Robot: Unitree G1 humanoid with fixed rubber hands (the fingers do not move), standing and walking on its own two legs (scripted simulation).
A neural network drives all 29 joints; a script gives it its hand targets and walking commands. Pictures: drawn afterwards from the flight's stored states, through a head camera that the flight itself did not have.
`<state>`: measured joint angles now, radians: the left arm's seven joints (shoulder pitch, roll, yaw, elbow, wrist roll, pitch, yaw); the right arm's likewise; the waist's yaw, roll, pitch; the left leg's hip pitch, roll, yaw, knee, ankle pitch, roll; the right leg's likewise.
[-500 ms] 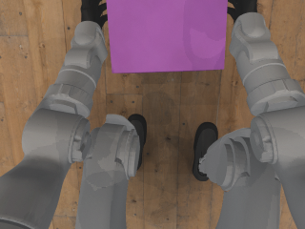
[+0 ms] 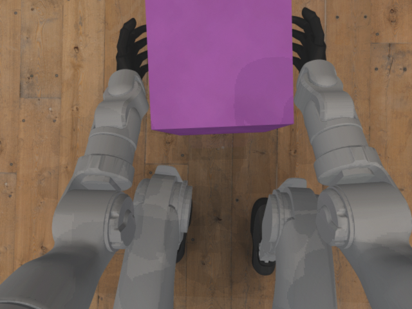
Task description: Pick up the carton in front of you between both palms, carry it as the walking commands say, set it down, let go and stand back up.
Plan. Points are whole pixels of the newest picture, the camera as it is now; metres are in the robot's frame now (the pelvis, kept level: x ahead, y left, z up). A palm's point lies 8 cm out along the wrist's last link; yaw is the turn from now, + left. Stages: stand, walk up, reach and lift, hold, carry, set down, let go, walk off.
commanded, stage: reach and lift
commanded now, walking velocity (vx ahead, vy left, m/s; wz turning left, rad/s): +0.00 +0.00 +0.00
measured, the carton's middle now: (219, 79) +0.51 +0.03 -0.17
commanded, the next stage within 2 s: none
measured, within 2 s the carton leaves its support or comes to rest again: neither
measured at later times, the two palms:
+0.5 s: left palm (67, 44) +0.46 +0.19 +0.08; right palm (374, 33) +0.49 -0.11 +0.08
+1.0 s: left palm out of the picture +0.42 +0.17 +0.24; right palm out of the picture +0.45 -0.13 +0.24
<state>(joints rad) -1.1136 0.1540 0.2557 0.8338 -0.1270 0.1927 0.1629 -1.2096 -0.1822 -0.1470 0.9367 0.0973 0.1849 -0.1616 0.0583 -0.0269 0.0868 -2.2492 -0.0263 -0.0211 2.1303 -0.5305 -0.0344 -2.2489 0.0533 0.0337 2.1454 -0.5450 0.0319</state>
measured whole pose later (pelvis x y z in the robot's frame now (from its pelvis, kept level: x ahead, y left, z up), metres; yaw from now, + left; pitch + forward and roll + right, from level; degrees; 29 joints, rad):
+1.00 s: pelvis +0.07 +0.00 +0.27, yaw +1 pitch +27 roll +0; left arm -0.54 -0.09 0.37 0.59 0.18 0.33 0.03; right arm -0.55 0.11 -0.35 0.63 -0.17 0.31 -0.07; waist 0.03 -0.02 -0.23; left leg -1.24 -0.03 -0.05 1.23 -0.45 -0.02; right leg -1.23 0.06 0.05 1.24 -0.48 0.01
